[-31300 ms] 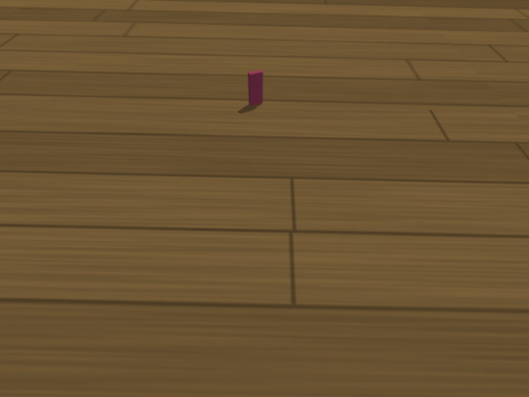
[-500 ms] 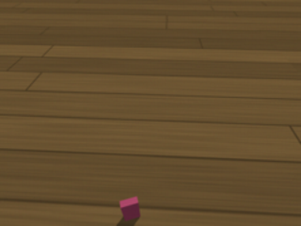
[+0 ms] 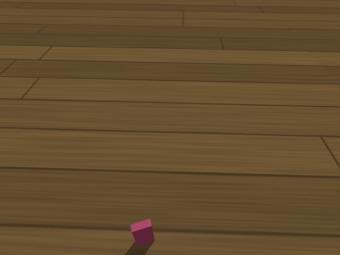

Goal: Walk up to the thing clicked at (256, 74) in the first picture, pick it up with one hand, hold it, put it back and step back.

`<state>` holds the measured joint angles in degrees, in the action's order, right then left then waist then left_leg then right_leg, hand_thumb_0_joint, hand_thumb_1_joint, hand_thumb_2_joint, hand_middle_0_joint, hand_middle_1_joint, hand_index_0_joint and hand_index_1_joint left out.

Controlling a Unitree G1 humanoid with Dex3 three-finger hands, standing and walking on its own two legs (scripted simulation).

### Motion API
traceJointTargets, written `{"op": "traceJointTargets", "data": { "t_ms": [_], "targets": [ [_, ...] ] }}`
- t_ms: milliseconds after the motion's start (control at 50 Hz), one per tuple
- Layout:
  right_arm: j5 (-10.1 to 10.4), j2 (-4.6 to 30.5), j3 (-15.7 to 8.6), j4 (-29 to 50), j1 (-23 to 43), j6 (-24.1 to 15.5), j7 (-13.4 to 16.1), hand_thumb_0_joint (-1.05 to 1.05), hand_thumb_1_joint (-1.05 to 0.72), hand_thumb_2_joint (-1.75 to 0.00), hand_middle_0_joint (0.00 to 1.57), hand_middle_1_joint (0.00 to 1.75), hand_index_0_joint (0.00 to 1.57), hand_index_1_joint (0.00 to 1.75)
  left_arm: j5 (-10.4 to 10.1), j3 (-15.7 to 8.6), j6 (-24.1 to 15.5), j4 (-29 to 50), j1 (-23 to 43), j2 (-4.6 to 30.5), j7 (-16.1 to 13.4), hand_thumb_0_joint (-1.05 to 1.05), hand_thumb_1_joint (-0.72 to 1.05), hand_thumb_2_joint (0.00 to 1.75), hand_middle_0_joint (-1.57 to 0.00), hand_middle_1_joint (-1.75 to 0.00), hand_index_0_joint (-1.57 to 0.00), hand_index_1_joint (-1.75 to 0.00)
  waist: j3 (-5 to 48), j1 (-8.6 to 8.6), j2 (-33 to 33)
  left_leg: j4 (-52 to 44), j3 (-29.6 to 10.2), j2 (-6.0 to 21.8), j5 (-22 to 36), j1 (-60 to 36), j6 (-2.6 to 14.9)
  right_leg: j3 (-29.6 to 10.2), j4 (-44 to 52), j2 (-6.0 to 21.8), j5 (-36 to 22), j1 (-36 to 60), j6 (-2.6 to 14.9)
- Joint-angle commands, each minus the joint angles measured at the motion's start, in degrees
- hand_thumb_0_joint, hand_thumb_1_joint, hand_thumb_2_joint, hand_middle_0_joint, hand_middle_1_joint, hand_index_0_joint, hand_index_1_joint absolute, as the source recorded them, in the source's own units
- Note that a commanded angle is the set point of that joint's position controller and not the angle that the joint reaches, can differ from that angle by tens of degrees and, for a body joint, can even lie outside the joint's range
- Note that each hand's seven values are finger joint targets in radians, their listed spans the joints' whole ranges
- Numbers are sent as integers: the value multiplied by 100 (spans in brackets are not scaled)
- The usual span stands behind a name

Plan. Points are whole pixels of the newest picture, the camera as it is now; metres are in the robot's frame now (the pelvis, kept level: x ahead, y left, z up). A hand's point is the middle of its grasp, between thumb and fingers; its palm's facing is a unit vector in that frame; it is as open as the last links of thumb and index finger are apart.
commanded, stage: stand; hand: left
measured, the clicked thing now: (143, 233) +0.39 +0.15 -0.66
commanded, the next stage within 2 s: step back in 1.06 s
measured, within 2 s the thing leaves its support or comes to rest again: neither
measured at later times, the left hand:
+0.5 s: hand out of the picture +0.08 +0.25 -0.15, palm faces -0.01 -0.94 -0.35, open 7.4 cm
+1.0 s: hand out of the picture +0.09 +0.24 -0.15, palm faces -0.02 -0.94 -0.34, open 7.4 cm
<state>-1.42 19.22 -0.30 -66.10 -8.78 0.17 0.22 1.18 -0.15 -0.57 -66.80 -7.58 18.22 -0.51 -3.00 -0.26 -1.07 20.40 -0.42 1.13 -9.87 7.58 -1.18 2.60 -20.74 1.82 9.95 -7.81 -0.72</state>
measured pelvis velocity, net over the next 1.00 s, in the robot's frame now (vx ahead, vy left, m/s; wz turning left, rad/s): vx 0.02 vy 0.00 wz -0.01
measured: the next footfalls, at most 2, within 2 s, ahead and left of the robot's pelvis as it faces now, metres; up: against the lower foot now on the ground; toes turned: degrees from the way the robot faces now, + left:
right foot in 1.76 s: -0.09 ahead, -0.08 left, +0.00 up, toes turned -1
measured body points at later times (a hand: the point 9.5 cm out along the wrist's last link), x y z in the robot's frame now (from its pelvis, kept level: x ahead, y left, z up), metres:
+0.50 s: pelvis +0.01 +0.00 +0.00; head +0.02 -0.01 +0.45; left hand +0.08 +0.30 -0.13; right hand +0.08 -0.30 -0.14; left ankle +0.02 +0.13 -0.75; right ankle +0.02 -0.13 -0.75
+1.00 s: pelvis +0.02 +0.00 +0.00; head +0.02 -0.01 +0.45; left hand +0.09 +0.29 -0.13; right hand +0.08 -0.30 -0.14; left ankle +0.02 +0.13 -0.75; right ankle +0.02 -0.13 -0.75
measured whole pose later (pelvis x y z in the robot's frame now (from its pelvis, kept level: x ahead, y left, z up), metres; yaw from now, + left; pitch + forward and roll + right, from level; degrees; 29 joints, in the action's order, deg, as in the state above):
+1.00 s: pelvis +0.02 +0.00 +0.00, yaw -1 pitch -2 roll +0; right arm -1.1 19.8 0.1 -66.0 -6.6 -0.2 0.0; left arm 0.8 -0.4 -0.8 -66.1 -6.3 18.7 -0.2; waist -2.2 0.0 -0.9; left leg 17.4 0.1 1.6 -9.8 5.3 -1.5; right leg 2.1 -18.1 1.3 9.8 -5.9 -0.5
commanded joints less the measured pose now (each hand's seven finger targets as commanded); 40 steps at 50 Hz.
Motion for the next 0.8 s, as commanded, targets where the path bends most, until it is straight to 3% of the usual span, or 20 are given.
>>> {"op": "traceJointTargets", "data": {
  "t_ms": [0, 60, 180, 260, 360, 560, 780],
  "targets": [
    [29, 1062, -180, 308, 216, -155, 70, 0, -90, -90, 20, 30, 20, 30, -29, -222, -130, 297, 272, 1250, -71, 0, 90, 90, -20, -30, -20, -30, 315, -26, 83, -446, -481, 530, 339, 138, 210, -606, 452, 603, -313, 222, 150],
    [38, 1108, -179, 298, 246, -178, 85, 0, -90, -90, 20, 30, 20, 30, -28, -218, -132, 267, 250, 1227, -66, 0, 90, 90, -20, -30, -20, -30, 403, -27, 97, -442, -461, 559, 589, 13, 214, -577, 396, 616, -703, 294, 142],
    [43, 1136, -181, 264, 303, -160, 86, 0, -90, -90, 20, 30, 20, 30, -34, -222, -113, 225, 302, 1219, -60, 0, 90, 90, -20, -30, -20, -30, 267, -24, 169, -527, -457, 562, 427, -38, 188, -546, 494, 575, -449, 200, 117],
    [50, 1129, -178, 287, 349, -173, 81, 0, -90, -90, 20, 30, 20, 30, -39, -232, -130, 236, 327, 1230, -60, 0, 90, 90, -20, -30, -20, -30, 380, -24, 142, -509, -439, 587, 685, -93, 192, -557, 480, 602, -771, 303, 108],
    [47, 1153, -182, 294, 366, -183, 87, 0, -90, -90, 20, 30, 20, 30, -40, -248, -104, 249, 364, 1225, -47, 0, 90, 90, -20, -30, -20, -30, 308, -10, 56, -599, -435, 587, 457, -12, 173, -557, 507, 586, -543, 265, 119],
    [50, 1118, -167, 323, 409, -190, 75, 0, -90, -90, 20, 30, 20, 30, -43, -259, -130, 305, 395, 1279, -47, 0, 90, 90, -20, -30, -20, -30, 440, 9, 186, -553, -417, 629, 856, -194, 170, -560, 456, 626, -883, 305, 131],
    [56, 1164, -172, 310, 436, -185, 67, 0, -90, -90, 20, 30, 20, 30, -56, -258, -128, 349, 375, 1313, -44, 0, 90, 90, -20, -30, -20, -30, 393, 4, 160, -582, -398, 634, 759, -192, 173, -575, 491, 624, -861, 299, 144]
  ]
}}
